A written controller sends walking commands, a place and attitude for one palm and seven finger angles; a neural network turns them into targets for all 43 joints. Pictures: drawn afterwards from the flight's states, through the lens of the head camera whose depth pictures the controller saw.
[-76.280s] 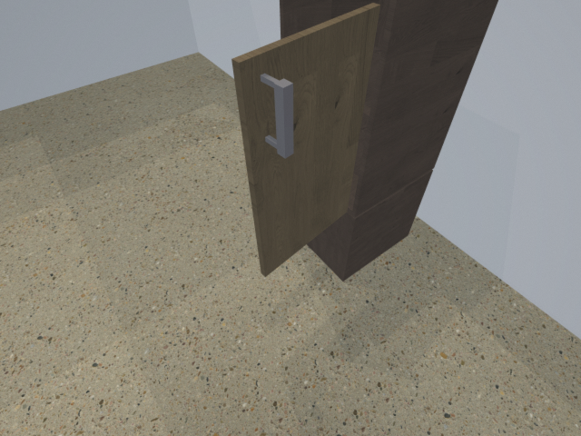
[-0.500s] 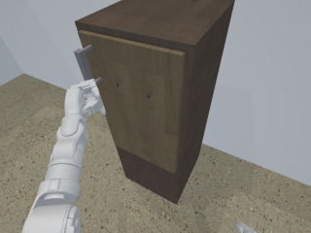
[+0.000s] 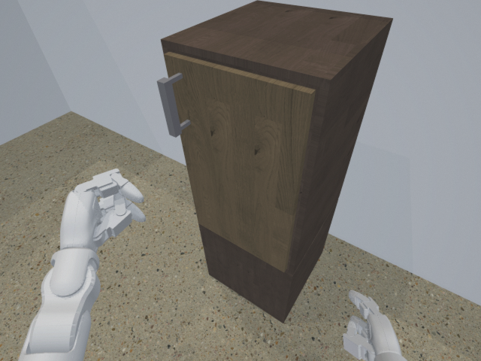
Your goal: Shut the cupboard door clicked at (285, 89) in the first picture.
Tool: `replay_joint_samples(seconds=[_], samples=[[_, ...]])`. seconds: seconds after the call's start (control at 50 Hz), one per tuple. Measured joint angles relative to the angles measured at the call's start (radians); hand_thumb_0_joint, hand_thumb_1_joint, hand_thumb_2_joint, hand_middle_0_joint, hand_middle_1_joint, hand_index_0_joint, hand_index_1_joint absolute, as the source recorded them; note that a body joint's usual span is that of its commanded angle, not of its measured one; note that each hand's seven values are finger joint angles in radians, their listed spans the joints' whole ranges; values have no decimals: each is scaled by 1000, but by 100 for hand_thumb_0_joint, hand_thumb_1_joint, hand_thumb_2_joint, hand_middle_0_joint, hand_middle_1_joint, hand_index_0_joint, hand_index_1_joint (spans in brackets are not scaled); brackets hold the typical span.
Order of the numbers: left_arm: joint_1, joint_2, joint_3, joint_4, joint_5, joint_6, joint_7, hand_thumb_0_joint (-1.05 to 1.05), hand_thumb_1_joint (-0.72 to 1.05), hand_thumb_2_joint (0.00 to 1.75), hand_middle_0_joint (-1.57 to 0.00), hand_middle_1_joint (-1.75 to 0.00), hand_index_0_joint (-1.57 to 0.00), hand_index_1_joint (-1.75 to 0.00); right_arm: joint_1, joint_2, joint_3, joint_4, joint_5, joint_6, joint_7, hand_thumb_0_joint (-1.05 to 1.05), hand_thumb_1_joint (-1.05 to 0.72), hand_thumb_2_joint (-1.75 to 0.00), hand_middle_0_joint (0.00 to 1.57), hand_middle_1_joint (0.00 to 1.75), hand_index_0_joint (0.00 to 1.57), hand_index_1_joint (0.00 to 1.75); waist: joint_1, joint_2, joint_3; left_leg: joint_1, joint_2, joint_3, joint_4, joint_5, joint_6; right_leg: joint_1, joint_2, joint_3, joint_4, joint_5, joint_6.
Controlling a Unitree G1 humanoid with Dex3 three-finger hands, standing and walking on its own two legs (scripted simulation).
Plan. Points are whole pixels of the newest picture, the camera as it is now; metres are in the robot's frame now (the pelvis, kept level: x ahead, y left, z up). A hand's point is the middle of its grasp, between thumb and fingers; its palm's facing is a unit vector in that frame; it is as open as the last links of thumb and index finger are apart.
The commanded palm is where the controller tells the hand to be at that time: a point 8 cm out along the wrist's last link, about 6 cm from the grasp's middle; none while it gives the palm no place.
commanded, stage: draw the hand back to the body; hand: left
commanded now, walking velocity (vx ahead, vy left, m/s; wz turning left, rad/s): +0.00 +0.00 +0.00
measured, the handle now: (176, 105) +0.60 +0.20 +0.15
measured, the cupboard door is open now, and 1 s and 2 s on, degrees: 0 0 0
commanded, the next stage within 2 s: step back with the hand held close in 0.84 s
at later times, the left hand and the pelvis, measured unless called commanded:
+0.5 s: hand (50, 255) +0.20 +0.26 +0.16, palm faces +0.44 -0.79 -0.42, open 6.4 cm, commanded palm +0.16 +0.30 +0.18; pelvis +0.02 +0.00 +0.00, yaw +0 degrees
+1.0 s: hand (55, 243) +0.21 +0.27 +0.16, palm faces +0.45 -0.79 -0.42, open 7.4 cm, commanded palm +0.17 +0.30 +0.18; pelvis +0.03 +0.00 +0.00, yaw +0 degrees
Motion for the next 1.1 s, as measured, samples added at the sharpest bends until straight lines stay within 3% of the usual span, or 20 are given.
replay_joint_samples(seconds=[0.12, 0.34, 0.5, 0.68, 0.98, 1.1], samples=[[83, 23, 39, -77, 13, -36, 31, 2, 90, 90, -90, -106, -90, -107, 22, -5, 0, 39, -10, -8, -7, 2, -90, -89, 20, 30, 20, 30, 21, 17, 26, 23, -2, -7, -26, 15, 2, 31, -1, -7, -38, 20, 1], [298, 51, 132, -180, 9, -79, 26, 1, 90, 90, -61, -74, -61, -74, 53, -7, -24, 62, -9, -6, -7, 2, -90, -89, 20, 30, 20, 30, 2, 24, 7, 46, -3, 7, -46, 9, 3, 48, -4, 6, -56, 16, 4], [450, 86, 216, -268, 12, -88, 37, 2, 89, 90, -39, -50, -39, -50, 62, -23, -51, 55, -7, -29, -14, 2, -90, -89, 20, 30, 20, 30, 20, 22, -10, 44, 0, 5, -26, -16, 1, 58, -1, 5, -60, 4, 2], [387, 49, 201, -237, 18, -79, 51, 1, 90, 90, -24, -34, -24, -34, 25, -25, -51, 56, -11, -40, -24, 2, -91, -89, 20, 30, 20, 30, 42, 21, 1, 40, -13, -7, -33, -11, 4, 53, -12, -9, -52, -4, 4], [404, 78, 211, -266, 14, -63, 40, 1, 89, 90, -21, -30, -21, -31, 29, -1, -35, 40, -14, -15, -18, 2, -90, -89, 20, 30, 20, 30, 29, 18, -3, 51, -7, 3, -39, -20, 1, 63, -7, 2, -67, -4, 2], [398, 105, 240, -253, 30, -88, 38, 1, 89, 90, -21, -30, -21, -30, 22, -24, -47, 28, -8, 45, -14, 2, -90, -89, 20, 30, 20, 30, 8, 32, -2, -33, 8, -8, 24, -31, 10, 10, 9, -8, -65, 13, 9]])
